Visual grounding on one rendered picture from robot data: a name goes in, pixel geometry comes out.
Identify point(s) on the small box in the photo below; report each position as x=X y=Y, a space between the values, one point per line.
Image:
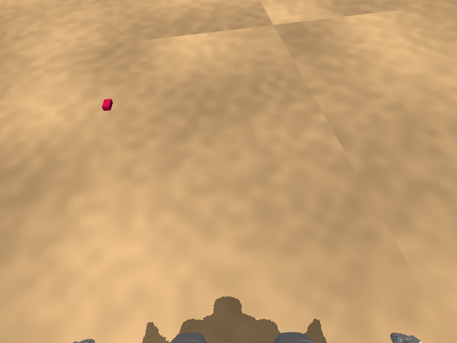
x=107 y=104

